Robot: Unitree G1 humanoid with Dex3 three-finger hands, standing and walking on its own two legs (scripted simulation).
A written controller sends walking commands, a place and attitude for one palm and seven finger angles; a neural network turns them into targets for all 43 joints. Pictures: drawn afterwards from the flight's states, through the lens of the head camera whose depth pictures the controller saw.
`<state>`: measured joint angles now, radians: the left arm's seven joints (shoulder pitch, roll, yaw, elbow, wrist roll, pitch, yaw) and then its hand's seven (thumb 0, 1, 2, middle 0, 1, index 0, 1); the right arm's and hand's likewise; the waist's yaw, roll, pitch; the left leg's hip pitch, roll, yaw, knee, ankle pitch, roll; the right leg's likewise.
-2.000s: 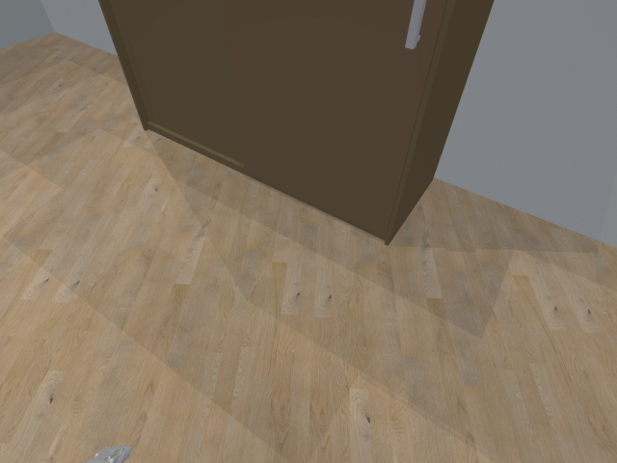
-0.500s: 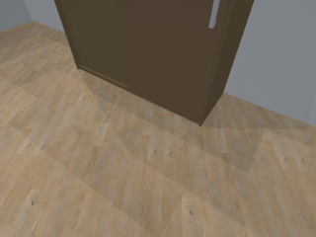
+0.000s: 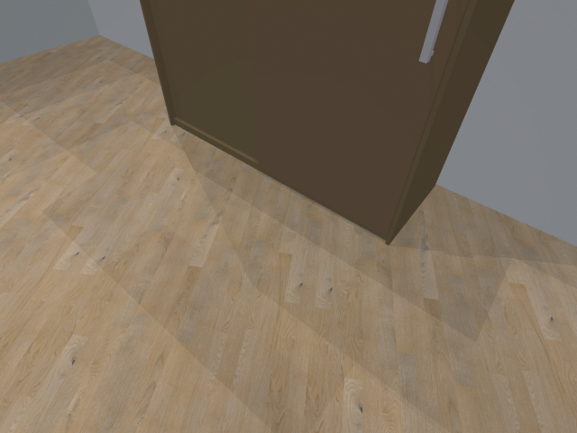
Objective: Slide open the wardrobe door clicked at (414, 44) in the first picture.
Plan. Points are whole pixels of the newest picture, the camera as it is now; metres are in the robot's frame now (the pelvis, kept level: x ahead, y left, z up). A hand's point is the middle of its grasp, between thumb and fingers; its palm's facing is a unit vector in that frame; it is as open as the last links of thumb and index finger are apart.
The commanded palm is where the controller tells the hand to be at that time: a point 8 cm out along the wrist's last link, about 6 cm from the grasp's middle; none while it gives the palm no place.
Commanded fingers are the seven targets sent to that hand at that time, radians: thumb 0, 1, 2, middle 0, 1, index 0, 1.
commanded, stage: walk to a spot facing it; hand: right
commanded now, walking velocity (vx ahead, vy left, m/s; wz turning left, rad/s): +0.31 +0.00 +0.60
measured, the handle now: (440, 13) +1.09 -0.37 +0.19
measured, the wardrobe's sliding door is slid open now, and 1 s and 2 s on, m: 0.00 0.00 0.00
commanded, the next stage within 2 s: turn to face it in 1.86 s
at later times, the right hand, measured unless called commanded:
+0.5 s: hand out of the picture +0.14 -0.19 -0.18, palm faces -0.09 +0.98 -0.17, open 7.4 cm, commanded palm none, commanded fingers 0.00 -0.90 -0.90 0.20 0.30 0.20 0.30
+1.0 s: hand (344, 244) +0.56 -0.11 -0.16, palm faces -0.51 +0.85 -0.14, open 7.4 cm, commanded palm none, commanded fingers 0.00 -0.90 -0.90 0.20 0.30 0.20 0.30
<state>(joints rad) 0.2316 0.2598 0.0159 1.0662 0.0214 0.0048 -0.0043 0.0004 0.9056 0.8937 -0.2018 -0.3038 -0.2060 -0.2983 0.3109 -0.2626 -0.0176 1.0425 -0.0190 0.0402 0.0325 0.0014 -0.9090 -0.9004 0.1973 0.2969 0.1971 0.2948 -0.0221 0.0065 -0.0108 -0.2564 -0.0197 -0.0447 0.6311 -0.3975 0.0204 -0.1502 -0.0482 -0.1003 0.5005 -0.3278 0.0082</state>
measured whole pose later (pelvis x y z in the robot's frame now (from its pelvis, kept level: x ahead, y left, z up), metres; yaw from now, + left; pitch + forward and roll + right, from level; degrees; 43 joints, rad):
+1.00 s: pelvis +0.37 -0.01 +0.01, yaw +30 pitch +0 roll +1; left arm 0.47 0.16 0.04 1.09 0.02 -0.07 0.02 0.00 0.92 0.89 -0.20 -0.30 -0.20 -0.30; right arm 0.13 -0.20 -0.08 0.93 -0.03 0.05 0.05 0.00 -0.91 -0.90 0.19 0.30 0.19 0.29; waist 0.05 0.03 0.06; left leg -0.64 0.10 0.09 0.93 -0.10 -0.02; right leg 0.03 -0.05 -0.38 0.33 -0.35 -0.03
